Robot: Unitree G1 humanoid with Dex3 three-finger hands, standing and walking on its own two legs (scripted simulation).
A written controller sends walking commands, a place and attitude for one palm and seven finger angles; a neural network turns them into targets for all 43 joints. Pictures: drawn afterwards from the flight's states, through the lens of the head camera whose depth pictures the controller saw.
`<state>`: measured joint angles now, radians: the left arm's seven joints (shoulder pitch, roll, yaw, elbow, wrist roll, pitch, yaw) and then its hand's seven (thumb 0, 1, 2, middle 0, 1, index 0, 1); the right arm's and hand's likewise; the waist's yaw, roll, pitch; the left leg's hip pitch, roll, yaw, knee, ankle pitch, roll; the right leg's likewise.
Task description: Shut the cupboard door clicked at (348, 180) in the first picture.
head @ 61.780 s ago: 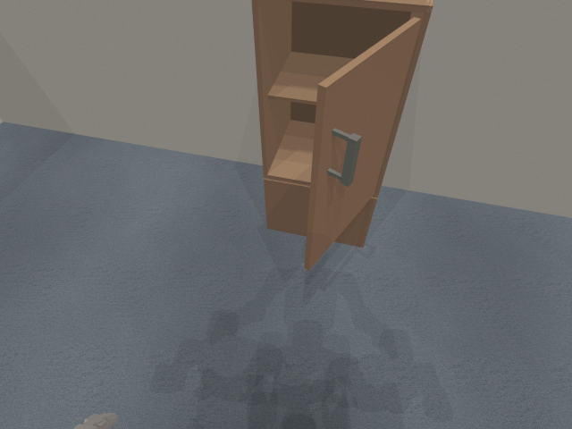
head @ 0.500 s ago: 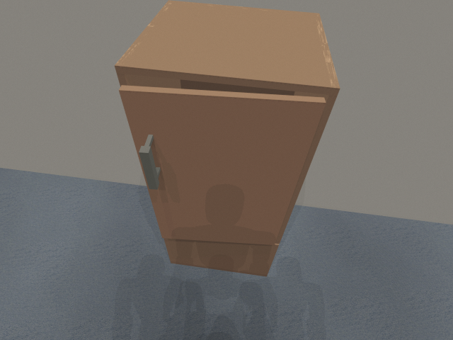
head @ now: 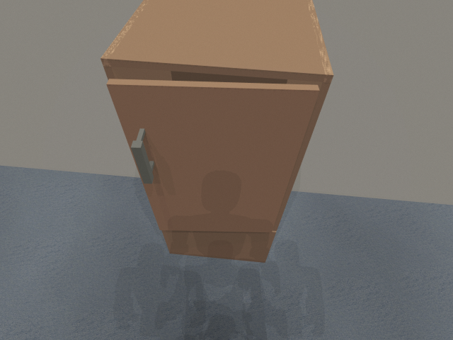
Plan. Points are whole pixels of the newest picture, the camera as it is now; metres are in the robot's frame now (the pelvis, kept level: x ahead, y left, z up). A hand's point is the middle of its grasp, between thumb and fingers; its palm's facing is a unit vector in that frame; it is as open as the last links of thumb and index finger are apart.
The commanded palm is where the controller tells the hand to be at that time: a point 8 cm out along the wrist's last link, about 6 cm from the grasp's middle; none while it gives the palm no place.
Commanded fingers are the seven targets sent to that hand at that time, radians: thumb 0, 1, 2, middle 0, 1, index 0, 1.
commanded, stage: come to a stop and stand still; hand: left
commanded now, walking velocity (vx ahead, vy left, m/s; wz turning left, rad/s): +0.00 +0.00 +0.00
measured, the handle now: (145, 156) +0.48 +0.22 +0.00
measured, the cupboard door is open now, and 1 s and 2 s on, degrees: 4 4 4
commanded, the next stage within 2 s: look again from close up in 0.54 s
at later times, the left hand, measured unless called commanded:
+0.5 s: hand out of the picture -0.07 +0.18 -0.17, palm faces +0.00 -0.98 -0.22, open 7.4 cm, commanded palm none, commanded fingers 0.00 0.90 0.90 -0.20 -0.30 -0.20 -0.30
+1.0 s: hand out of the picture -0.01 +0.17 -0.17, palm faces +0.01 -0.98 -0.20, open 7.3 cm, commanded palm none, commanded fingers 0.00 0.90 0.90 -0.20 -0.30 -0.20 -0.30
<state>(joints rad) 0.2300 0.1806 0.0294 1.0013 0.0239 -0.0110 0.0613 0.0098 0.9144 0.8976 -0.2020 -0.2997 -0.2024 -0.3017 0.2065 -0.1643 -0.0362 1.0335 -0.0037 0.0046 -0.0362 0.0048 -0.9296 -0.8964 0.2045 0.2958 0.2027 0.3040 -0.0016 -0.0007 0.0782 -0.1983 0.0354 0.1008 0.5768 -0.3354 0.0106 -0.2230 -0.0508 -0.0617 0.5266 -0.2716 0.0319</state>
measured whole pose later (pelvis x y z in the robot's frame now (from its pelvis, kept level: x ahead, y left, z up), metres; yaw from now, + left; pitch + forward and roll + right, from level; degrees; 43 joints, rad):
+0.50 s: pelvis -0.05 +0.00 +0.00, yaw +0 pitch -1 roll +0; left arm 0.33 0.17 -0.01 1.05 0.02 0.01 0.02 0.01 0.91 0.90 -0.20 -0.30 -0.20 -0.30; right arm 0.32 -0.18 0.00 1.04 -0.02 0.02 0.00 0.00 -0.92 -0.90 0.20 0.30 0.20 0.30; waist -0.01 0.02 0.04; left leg -0.26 0.01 0.08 0.49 -0.21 0.02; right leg -0.30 -0.03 -0.01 0.52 -0.26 0.01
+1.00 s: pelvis -0.02 -0.01 +0.01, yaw +1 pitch -1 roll +1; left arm 0.27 0.16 -0.01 1.10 0.02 -0.02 0.03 0.01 0.92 0.90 -0.20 -0.30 -0.20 -0.30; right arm 0.28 -0.14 0.01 1.11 -0.01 -0.02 -0.02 0.01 -0.92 -0.90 0.20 0.30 0.20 0.30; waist 0.00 0.00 0.04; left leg -0.20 0.01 0.07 0.46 -0.24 0.01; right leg -0.24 -0.03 0.00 0.49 -0.23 0.01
